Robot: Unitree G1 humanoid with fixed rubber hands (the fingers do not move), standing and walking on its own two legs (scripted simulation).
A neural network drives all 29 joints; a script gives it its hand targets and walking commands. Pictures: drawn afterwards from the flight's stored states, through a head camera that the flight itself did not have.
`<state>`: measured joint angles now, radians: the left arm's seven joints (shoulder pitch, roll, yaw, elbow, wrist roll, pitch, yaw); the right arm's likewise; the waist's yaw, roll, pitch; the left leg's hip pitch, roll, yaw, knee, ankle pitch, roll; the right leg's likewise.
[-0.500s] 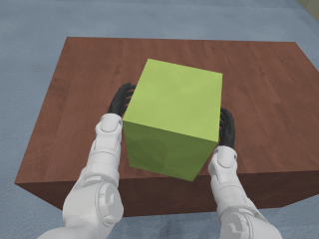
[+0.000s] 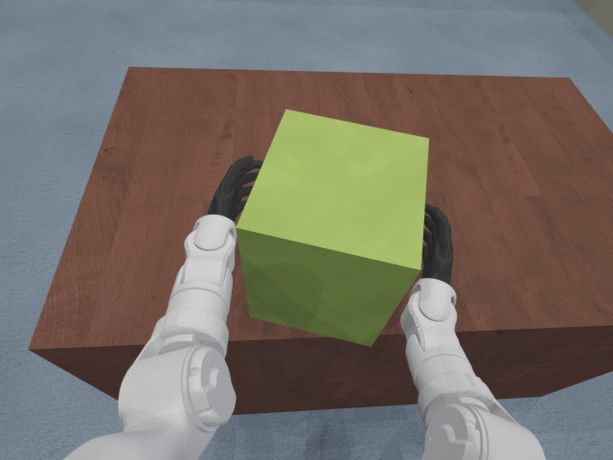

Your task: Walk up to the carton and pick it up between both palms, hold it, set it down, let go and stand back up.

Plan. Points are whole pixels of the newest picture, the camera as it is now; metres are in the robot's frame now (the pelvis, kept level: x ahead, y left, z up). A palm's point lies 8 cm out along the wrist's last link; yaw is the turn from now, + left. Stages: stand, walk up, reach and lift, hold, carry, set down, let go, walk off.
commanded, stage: reach and lift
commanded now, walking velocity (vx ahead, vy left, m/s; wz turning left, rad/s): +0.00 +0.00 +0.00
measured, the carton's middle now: (331, 235) +0.42 -0.03 +0.01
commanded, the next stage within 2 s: none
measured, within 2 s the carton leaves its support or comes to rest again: leaves its support in 0.52 s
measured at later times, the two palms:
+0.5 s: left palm (223, 215) +0.41 +0.12 +0.06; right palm (434, 271) +0.34 -0.16 +0.03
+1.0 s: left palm (226, 199) +0.41 +0.11 +0.11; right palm (449, 261) +0.33 -0.17 +0.06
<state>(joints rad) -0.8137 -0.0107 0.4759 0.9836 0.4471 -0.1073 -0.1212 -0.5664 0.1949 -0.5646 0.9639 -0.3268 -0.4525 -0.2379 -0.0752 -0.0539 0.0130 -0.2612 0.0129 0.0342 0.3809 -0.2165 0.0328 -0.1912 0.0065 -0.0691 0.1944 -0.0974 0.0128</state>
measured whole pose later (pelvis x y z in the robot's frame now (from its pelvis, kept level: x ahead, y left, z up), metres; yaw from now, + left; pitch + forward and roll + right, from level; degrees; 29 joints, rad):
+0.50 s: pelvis -0.01 -0.01 +0.00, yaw +1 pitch +8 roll -2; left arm -0.82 0.02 0.37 1.06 0.37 -0.17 -0.07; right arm -0.56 0.15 -0.50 1.04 -0.27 -0.53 -0.27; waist -0.05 -0.05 -0.04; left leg -0.32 0.02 0.03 0.37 -0.19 0.02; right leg -0.24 0.01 -0.09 0.18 -0.07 0.00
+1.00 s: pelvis -0.01 -0.01 +0.00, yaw +0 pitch +3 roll -2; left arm -0.82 -0.01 0.33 0.92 0.33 0.00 -0.06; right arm -0.54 0.10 -0.34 0.91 -0.13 -0.36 -0.27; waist -0.04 -0.04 -0.01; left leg -0.21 0.02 0.04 0.34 -0.18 0.02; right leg -0.14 0.01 -0.09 0.16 -0.07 0.00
